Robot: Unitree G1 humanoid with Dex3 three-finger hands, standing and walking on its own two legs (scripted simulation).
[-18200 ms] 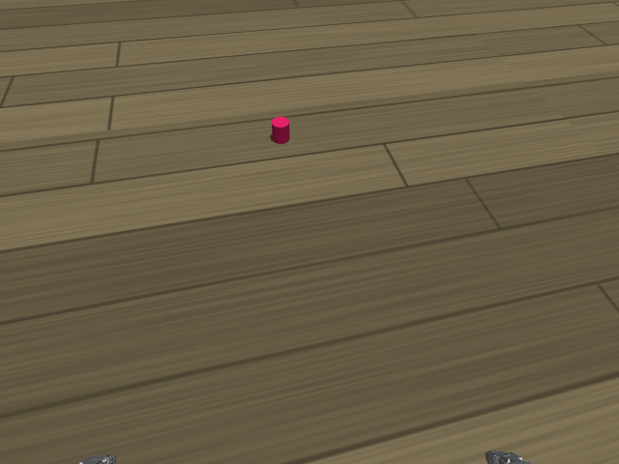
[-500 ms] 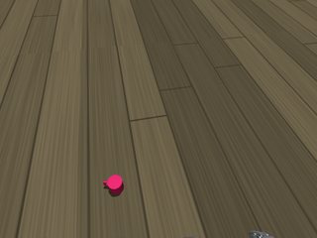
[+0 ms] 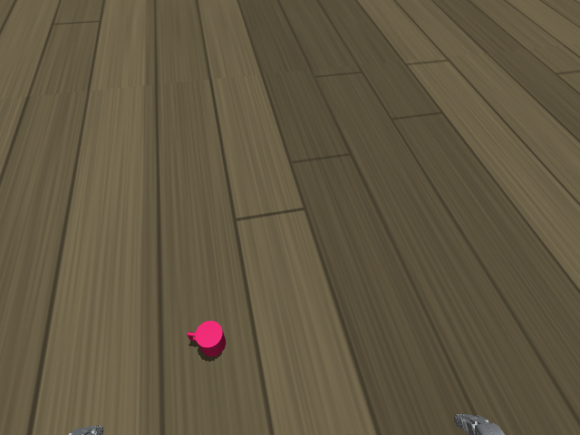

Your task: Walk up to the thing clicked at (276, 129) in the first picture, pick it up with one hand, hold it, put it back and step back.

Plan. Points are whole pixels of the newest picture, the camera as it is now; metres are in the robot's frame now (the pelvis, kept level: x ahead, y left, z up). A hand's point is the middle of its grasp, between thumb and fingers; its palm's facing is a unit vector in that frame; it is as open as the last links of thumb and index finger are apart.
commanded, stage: stand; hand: left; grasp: from above
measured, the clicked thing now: (206, 338) +0.46 +0.24 -0.73
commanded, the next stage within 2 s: rise first in 1.46 s
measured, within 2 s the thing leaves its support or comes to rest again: neither
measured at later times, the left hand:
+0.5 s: hand out of the picture +0.09 +0.25 -0.16, palm faces -0.03 -0.94 -0.34, open 7.4 cm
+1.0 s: hand out of the picture +0.08 +0.25 -0.16, palm faces -0.03 -0.94 -0.35, open 7.4 cm
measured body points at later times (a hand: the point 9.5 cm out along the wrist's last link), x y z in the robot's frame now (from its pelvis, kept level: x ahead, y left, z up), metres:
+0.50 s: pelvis +0.01 -0.01 +0.00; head +0.02 -0.01 +0.45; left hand +0.09 +0.29 -0.13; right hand +0.09 -0.31 -0.13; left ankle +0.02 +0.13 -0.75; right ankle +0.00 -0.14 -0.75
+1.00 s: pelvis +0.01 -0.01 +0.00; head +0.03 -0.01 +0.45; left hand +0.08 +0.30 -0.13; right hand +0.08 -0.31 -0.14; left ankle +0.02 +0.13 -0.75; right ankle +0.00 -0.14 -0.75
